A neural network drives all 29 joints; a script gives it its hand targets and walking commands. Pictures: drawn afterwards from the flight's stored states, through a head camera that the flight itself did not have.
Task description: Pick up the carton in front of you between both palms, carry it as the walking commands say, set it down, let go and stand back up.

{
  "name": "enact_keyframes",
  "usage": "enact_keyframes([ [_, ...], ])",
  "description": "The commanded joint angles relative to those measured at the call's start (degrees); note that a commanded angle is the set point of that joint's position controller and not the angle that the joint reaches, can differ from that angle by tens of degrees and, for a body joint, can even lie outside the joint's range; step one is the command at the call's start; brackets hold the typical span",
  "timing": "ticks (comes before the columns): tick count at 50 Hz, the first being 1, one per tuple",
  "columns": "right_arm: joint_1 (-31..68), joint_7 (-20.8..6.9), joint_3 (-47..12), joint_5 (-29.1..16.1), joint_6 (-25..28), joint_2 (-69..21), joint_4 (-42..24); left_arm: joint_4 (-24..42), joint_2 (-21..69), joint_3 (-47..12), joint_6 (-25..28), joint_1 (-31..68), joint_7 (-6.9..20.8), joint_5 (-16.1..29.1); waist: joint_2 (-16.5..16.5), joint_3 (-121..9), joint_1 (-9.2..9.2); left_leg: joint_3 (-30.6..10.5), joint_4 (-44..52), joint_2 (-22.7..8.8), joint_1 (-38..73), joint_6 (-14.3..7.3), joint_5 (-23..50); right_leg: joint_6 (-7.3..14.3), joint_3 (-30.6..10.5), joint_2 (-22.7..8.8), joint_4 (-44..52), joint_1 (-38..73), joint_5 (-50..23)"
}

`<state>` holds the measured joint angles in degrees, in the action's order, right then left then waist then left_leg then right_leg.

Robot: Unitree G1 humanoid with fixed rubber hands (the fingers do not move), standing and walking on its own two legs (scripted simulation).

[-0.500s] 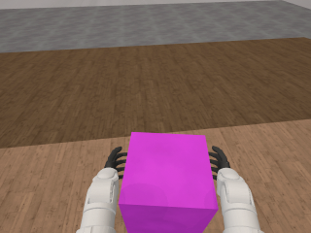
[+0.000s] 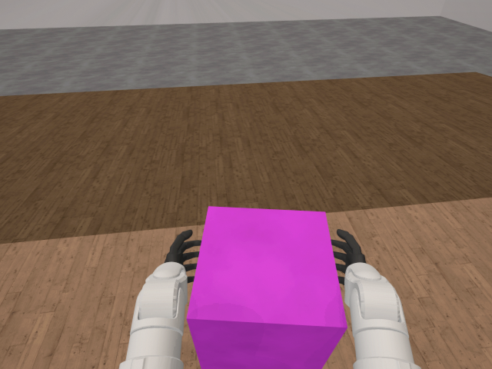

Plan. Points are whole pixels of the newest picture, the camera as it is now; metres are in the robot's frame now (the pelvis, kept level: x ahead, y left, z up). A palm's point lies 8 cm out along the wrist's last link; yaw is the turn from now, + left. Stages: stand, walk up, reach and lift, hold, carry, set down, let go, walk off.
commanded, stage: hold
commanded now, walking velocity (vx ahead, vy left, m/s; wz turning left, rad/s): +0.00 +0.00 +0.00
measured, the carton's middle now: (262, 295) +0.29 +0.00 -0.02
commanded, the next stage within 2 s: carry in 0.70 s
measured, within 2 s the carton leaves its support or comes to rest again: neither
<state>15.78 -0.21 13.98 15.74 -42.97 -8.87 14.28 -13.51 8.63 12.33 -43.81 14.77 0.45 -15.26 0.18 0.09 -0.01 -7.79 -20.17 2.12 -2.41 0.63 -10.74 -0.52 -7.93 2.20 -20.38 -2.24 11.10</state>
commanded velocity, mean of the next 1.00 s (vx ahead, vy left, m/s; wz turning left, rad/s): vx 0.17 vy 0.00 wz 0.00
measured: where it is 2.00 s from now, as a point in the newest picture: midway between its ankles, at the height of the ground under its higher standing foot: (253, 324)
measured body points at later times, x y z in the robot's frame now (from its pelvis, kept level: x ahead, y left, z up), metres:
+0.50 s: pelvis +0.00 +0.00 +0.00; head -0.05 +0.00 +0.45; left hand +0.30 +0.15 +0.04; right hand +0.30 -0.15 +0.04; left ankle +0.01 +0.13 -0.75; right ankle +0.01 -0.13 -0.75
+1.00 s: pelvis +0.06 +0.01 -0.02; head +0.02 +0.01 +0.43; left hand +0.35 +0.16 +0.06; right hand +0.36 -0.15 +0.06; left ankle +0.01 +0.14 -0.75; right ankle +0.01 -0.13 -0.75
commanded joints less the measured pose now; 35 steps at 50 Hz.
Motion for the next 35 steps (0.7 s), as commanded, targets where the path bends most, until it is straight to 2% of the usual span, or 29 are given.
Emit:
enact_keyframes([
  [1,28.14,-13.94,-31.15,-14.37,1.09,-52.45,-0.45,2.46,51.81,-30.34,2.12,30.49,13.20,14.27,-0.22,-10.22,-0.11,4.12,2.81,3.12,1.36,0.27,5.32,-0.64,4.19,3.08,3.08,0.13,-5.74],
  [12,30.69,-14.18,-30.46,-13.89,1.55,-52.88,1.44,0.61,52.55,-29.98,2.49,33.10,13.39,14.08,-0.18,-11.16,0.02,4.33,2.38,3.04,1.13,0.29,3.38,-0.43,4.42,3.00,2.61,-0.43,-3.59],
  [34,25.83,-13.62,-31.52,-14.67,1.06,-52.36,-1.77,3.97,51.64,-30.86,2.06,28.34,12.87,14.66,-0.16,-12.18,-0.06,3.97,2.54,3.33,3.19,0.41,10.66,-0.76,4.04,3.30,2.82,1.89,-11.18],
  [35,27.04,-13.67,-32.24,-15.16,0.80,-52.46,-2.33,4.54,51.88,-31.34,1.87,29.62,12.88,14.94,-1.28,-11.88,0.23,2.69,-2.25,-6.58,-4.34,-0.24,3.37,0.27,2.27,-6.45,-2.13,-5.12,-3.17],
])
